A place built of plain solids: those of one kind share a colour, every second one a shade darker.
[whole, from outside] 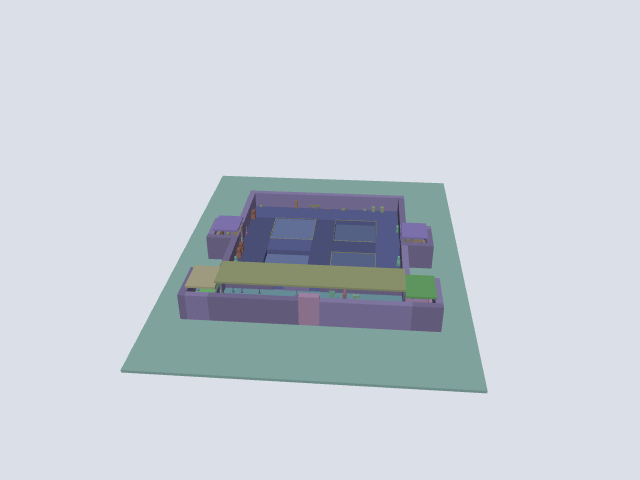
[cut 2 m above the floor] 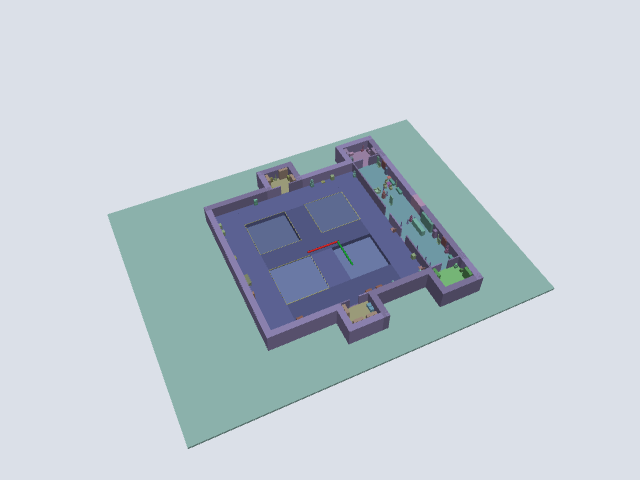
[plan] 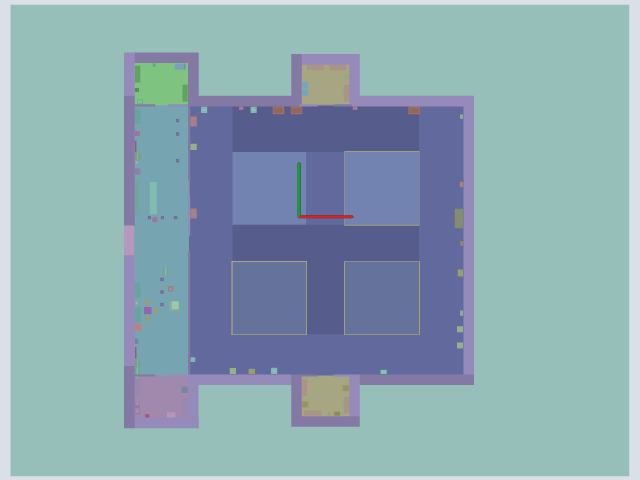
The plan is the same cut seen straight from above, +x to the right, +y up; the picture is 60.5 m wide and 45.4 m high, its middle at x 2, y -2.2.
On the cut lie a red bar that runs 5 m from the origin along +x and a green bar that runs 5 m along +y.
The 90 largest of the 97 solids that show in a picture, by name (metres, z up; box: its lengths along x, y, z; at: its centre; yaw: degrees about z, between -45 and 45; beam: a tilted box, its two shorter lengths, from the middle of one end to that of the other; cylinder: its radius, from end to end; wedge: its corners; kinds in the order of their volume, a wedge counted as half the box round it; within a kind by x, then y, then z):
{
 "ground_under_all_1": {"box": [58.53, 44.61, 0.4], "at": [1.98, -2.24, -1.58]},
 "wall_1": {"box": [1.0, 5.9, 4.04], "at": [-16.03, -17.07, 0.59]},
 "wall_2": {"box": [1.0, 12.28, 4.04], "at": [-16.03, -9.78, 0.59]},
 "wall_3": {"box": [1.0, 12.28, 4.04], "at": [-16.03, 5.3, 0.59]},
 "wall_4": {"box": [1.0, 5.9, 4.04], "at": [-16.03, 12.59, 0.59]},
 "wall_5": {"box": [2.13, 0.2, 4.04], "at": [-14.67, -15.02, 0.59]},
 "wall_6": {"box": [2.13, 0.2, 4.04], "at": [-14.67, 10.54, 0.59]},
 "wall_7": {"box": [7.05, 1.0, 4.04], "at": [-13.01, -19.52, 0.59]},
 "wall_8": {"box": [7.05, 1.0, 4.04], "at": [-13.01, 15.04, 0.59]},
 "wall_9": {"box": [2.13, 0.2, 4.04], "at": [-11.34, -15.02, 0.59]},
 "wall_10": {"box": [2.13, 0.2, 4.04], "at": [-11.34, 10.54, 0.59]},
 "wall_11": {"box": [0.2, 11.85, 4.04], "at": [-10.38, -9.19, 0.59]},
 "wall_12": {"box": [0.2, 3.7, 4.04], "at": [-10.38, 0.09, 0.59]},
 "wall_13": {"box": [0.2, 7.2, 4.04], "at": [-10.38, 7.04, 0.59]},
 "wall_14": {"box": [1.0, 5.1, 4.04], "at": [-9.98, -17.46, 0.59]},
 "wall_15": {"box": [1.0, 5.1, 4.04], "at": [-9.98, 12.98, 0.59]},
 "wall_16": {"box": [10.66, 1.0, 4.04], "at": [-5.15, -15.42, 0.59]},
 "wall_17": {"box": [10.66, 1.0, 4.04], "at": [-5.15, 10.94, 0.59]},
 "wall_18": {"box": [1.0, 4.95, 4.04], "at": [-0.23, -17.39, 0.59]},
 "wall_19": {"box": [1.0, 4.95, 4.04], "at": [-0.23, 12.91, 0.59]},
 "wall_20": {"box": [1.7, 0.2, 4.04], "at": [0.92, -15.02, 0.59]},
 "wall_21": {"box": [1.6, 0.2, 4.04], "at": [0.97, 10.54, 0.59]},
 "wall_22": {"box": [6.5, 1.0, 4.04], "at": [2.52, -19.37, 0.59]},
 "wall_23": {"box": [6.5, 1.0, 4.04], "at": [2.52, 14.89, 0.59]},
 "wall_24": {"box": [1.6, 0.2, 4.04], "at": [4.07, -15.02, 0.59]},
 "wall_25": {"box": [1.7, 0.2, 4.04], "at": [4.12, -15.02, 0.59]},
 "wall_26": {"box": [1.7, 0.2, 4.04], "at": [4.12, 10.54, 0.59]},
 "wall_27": {"box": [1.0, 4.95, 4.04], "at": [5.27, -17.39, 0.59]},
 "wall_28": {"box": [1.0, 4.95, 4.04], "at": [5.27, 12.91, 0.59]},
 "wall_29": {"box": [11.71, 1.0, 4.04], "at": [10.72, -15.42, 0.59]},
 "wall_30": {"box": [11.71, 1.0, 4.04], "at": [10.72, 10.94, 0.59]},
 "wall_31": {"box": [1.0, 27.35, 4.04], "at": [16.07, -2.24, 0.59]},
 "floor_gang_1": {"box": [4.1, 25.55, 1.43], "at": [-8.33, -2.24, -0.71]},
 "floor_gang_2": {"box": [3.7, 6.85, 1.43], "at": [2.52, -7.69, -0.71]},
 "floor_gang_3": {"box": [3.7, 6.9, 1.43], "at": [2.52, 2.69, -0.71]},
 "floor_gang_4": {"box": [17.65, 3.9, 1.43], "at": [2.54, -13.06, -0.71]},
 "floor_gang_5": {"box": [17.65, 3.5, 1.43], "at": [2.54, -2.52, -0.71]},
 "floor_gang_6": {"box": [17.65, 4.4, 1.43], "at": [2.54, 8.34, -0.71]},
 "floor_gang_7": {"box": [4.3, 25.55, 1.43], "at": [13.52, -2.24, -0.71]},
 "floor_foyer_1": {"box": [5.25, 25.55, 1.43], "at": [-13.01, -2.24, -0.71]},
 "step_tier_1": {"box": [6.95, 6.85, 1.43], "at": [-2.81, -7.69, -0.71]},
 "step_tier_2": {"box": [6.95, 6.9, 0.6], "at": [-2.81, 2.69, -1.13]},
 "step_tier_3": {"box": [7.0, 6.85, 0.61], "at": [7.87, -7.69, -1.12]},
 "step_tier_4": {"box": [7.0, 6.9, 1.33], "at": [7.87, 2.69, -0.77]},
 "floor_side_1": {"box": [4.7, 3.95, 1.43], "at": [2.52, -16.99, -0.71]},
 "floor_side_2": {"box": [4.7, 3.95, 1.43], "at": [2.52, 12.51, -0.71]},
 "ceil_foyer_1": {"box": [5.25, 25.55, 0.3], "at": [-13.01, -2.24, 4.35]},
 "floor_cloaks_1": {"box": [5.25, 4.1, 1.43], "at": [-13.01, 12.59, -0.71]},
 "floor_store_1": {"box": [5.25, 4.1, 1.43], "at": [-13.01, -17.07, -0.71]},
 "door_leaf_1": {"box": [0.97, 2.8, 4.7], "at": [-16.05, -2.24, 0.92]},
 "ceil_side_1": {"box": [4.7, 3.95, 0.3], "at": [2.52, -16.99, 3.4]},
 "ceil_side_2": {"box": [4.7, 3.95, 0.3], "at": [2.52, 12.51, 3.4]},
 "shelves_side_1": {"box": [0.5, 1.6, 2.0], "at": [0.55, -16.16, 1.0]},
 "shelves_side_2": {"box": [1.6, 0.5, 2.0], "at": [1.32, -18.59, 1.0]},
 "shelves_side_3": {"box": [1.6, 0.5, 2.0], "at": [1.57, 14.11, 1.0]},
 "shelves_side_4": {"box": [1.6, 0.5, 2.0], "at": [3.72, 14.11, 1.0]},
 "shelves_side_5": {"box": [0.5, 1.6, 2.0], "at": [4.49, -17.82, 1.0]},
 "shelves_side_6": {"box": [0.5, 1.6, 2.0], "at": [4.49, 11.69, 1.0]},
 "ceil_cloaks_1": {"box": [5.25, 4.1, 0.3], "at": [-13.01, 12.59, 3.4]},
 "ceil_store_1": {"box": [5.25, 4.1, 0.3], "at": [-13.01, -17.07, 3.4]},
 "bar_foyer_1": {"box": [0.4, 3.05, 2.1], "at": [-15.3, 1.76, 1.05]},
 "bar_foyer_2": {"box": [0.65, 3.05, 1.1], "at": [-13.78, 1.76, 0.55]},
 "shelves_cloaks_1": {"box": [0.5, 1.6, 2.0], "at": [-15.25, 13.48, 1.0]},
 "shelves_cloaks_2": {"box": [0.5, 1.6, 2.0], "at": [-10.76, 11.69, 1.0]},
 "shelves_store_1": {"box": [0.5, 1.6, 2.0], "at": [-15.25, -16.16, 1.0]},
 "shelves_store_2": {"box": [0.5, 1.6, 2.0], "at": [-10.76, -17.96, 1.0]},
 "cart_1": {"box": [0.98, 0.58, 0.58], "at": [-1.93, 10.05, 1.21]},
 "cart_2": {"box": [0.98, 0.58, 0.58], "at": [-0.22, 10.05, 1.21]},
 "cart_3": {"box": [0.98, 0.58, 0.58], "at": [10.92, 10.05, 1.21]},
 "bench_foyer_1": {"box": [0.5, 1.4, 0.46], "at": [-15.25, -9.31, 0.22]},
 "bench_foyer_2": {"box": [0.5, 1.4, 0.46], "at": [-15.25, -6.96, 0.22]},
 "bench_foyer_3": {"box": [0.5, 1.4, 0.46], "at": [-15.25, 9.48, 0.22]},
 "fridge_store_1": {"box": [0.6, 0.6, 1.8], "at": [-10.81, -16.36, 0.9]},
 "barrel_side_1": {"box": [0.58, 0.58, 0.89], "at": [0.59, -17.75, 0.44]},
 "armchair_foyer_1": {"box": [0.86, 0.9, 0.33], "at": [-11.8, -8.45, 0.27]},
 "poster_case_foyer_1": {"box": [0.14, 1.1, 1.6], "at": [-15.43, 6.63, 1.3]},
 "kerb_1": {"box": [0.1, 6.99, 0.035], "at": [-6.33, -7.69, 0.01]},
 "kerb_2": {"box": [6.95, 0.07, 0.06], "at": [-2.81, -11.15, 0.02]},
 "kerb_3": {"box": [6.95, 0.07, 0.06], "at": [-2.81, -4.23, 0.02]},
 "kerb_4": {"box": [0.09, 6.99, 0.045], "at": [0.71, -7.69, 0.02]},
 "kerb_5": {"box": [7.0, 0.09, 0.07], "at": [7.87, -0.81, 0.03]},
 "kerb_6": {"box": [7.0, 0.08, 0.07], "at": [7.87, 6.17, 0.03]},
 "kerb_7": {"box": [0.08, 6.97, 0.06], "at": [11.41, -7.7, 0.02]},
 "standee_foyer_1": {"box": [0.14, 0.81, 1.7], "at": [-12.59, -5.13, 0.89]},
 "case_store_1": {"box": [0.8, 0.5, 0.41], "at": [-12.08, -18.73, 0.29]},
 "heap_1": {"box": [0.5, 0.67, 0.23], "at": [15.29, -5.32, 0.11]},
 "trolley_1": {"box": [0.6, 1.0, 0.06], "at": [-9.95, 0.33, 0.2]},
 "trolley_2": {"box": [0.6, 1.0, 0.06], "at": [-9.95, 9.04, 0.2]},
 "trestle_1": {"box": [0.8, 1.85, 0.04], "at": [15.13, -0.17, 0.73]},
 "trolley_cloaks_1": {"box": [1.0, 0.6, 0.06], "at": [-11.23, 14.21, 0.2]}
}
